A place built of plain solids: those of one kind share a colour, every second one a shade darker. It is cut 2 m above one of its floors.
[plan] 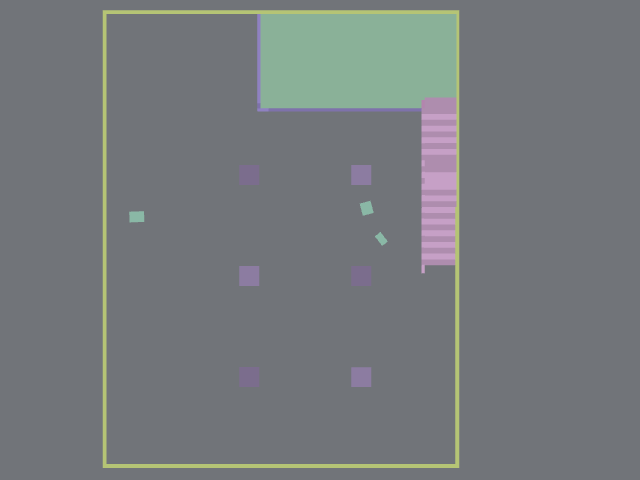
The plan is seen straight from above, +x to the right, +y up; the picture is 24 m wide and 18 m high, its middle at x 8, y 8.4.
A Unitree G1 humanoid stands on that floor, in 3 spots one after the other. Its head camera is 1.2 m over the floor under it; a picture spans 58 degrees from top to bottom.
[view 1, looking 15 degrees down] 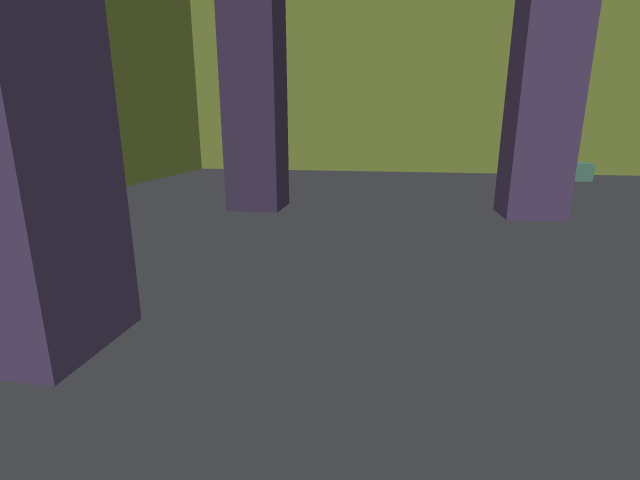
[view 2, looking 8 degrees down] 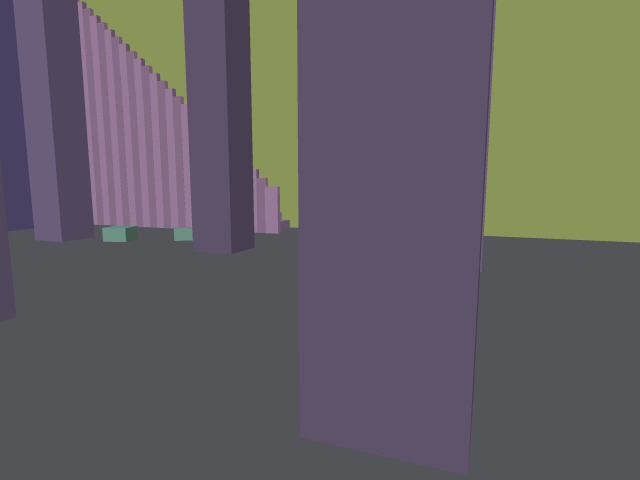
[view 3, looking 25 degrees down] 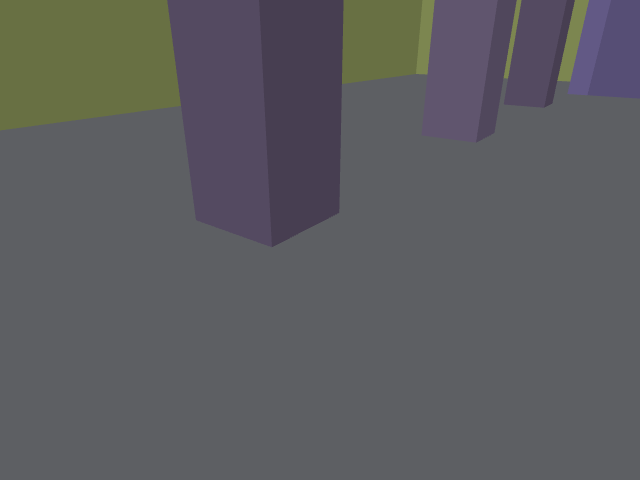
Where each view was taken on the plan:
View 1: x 11.50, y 5.15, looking -171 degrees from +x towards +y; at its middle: ground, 4.64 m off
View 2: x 3.25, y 2.87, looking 21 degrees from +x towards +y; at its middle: pier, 1.87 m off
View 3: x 7.45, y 1.10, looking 127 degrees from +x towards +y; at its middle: ground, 2.84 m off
